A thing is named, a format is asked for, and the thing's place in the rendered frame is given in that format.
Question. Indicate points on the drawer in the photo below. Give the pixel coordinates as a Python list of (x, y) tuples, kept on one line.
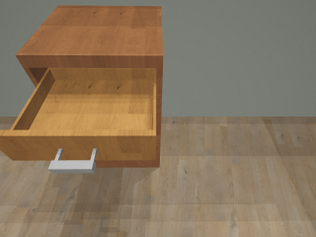
[(112, 110)]

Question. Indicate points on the cabinet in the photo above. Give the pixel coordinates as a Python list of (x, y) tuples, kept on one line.
[(96, 36)]

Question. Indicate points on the handle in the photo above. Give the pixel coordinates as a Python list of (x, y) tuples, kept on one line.
[(58, 166)]

